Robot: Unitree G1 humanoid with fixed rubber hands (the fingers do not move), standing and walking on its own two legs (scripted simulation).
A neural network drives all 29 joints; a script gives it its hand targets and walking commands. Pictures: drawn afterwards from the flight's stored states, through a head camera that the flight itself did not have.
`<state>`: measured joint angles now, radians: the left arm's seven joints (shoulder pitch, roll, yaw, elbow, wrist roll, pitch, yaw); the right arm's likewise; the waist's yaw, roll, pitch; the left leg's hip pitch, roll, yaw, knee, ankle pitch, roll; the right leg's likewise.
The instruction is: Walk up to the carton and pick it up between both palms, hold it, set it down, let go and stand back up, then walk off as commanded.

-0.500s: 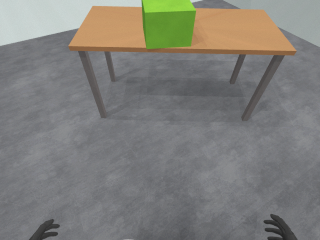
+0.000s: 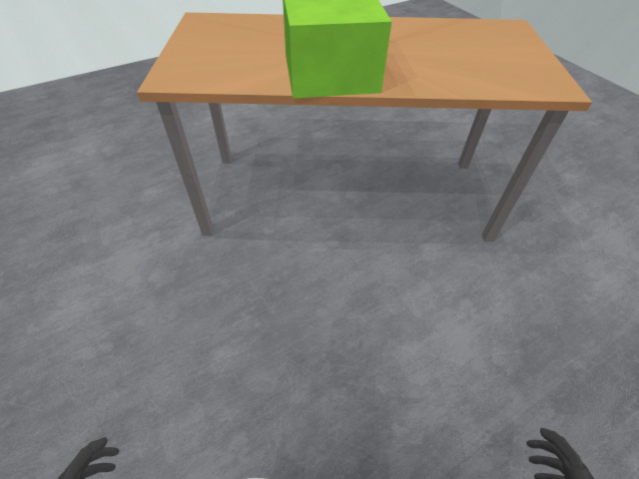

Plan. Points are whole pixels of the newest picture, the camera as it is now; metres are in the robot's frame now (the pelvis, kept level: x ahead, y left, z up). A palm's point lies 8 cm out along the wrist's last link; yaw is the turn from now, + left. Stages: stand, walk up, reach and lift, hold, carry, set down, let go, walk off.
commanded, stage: stand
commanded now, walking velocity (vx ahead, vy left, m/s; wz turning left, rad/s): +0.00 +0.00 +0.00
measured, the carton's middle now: (332, 41) +1.19 +0.01 -0.01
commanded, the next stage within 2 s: none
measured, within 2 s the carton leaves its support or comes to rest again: neither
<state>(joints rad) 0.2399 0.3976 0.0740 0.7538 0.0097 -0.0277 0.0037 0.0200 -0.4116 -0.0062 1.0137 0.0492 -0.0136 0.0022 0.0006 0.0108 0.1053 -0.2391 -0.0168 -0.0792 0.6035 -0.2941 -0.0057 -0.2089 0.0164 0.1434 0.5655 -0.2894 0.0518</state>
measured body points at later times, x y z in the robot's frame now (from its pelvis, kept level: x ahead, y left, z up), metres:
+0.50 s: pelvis +0.00 +0.00 +0.00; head +0.02 +0.00 +0.45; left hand +0.11 +0.32 -0.09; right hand +0.14 -0.32 -0.10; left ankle +0.02 +0.13 -0.73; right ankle +0.02 -0.16 -0.73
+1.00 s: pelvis +0.00 +0.00 +0.00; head +0.01 +0.00 +0.45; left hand +0.11 +0.32 -0.09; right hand +0.14 -0.32 -0.10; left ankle +0.02 +0.13 -0.73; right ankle +0.02 -0.16 -0.73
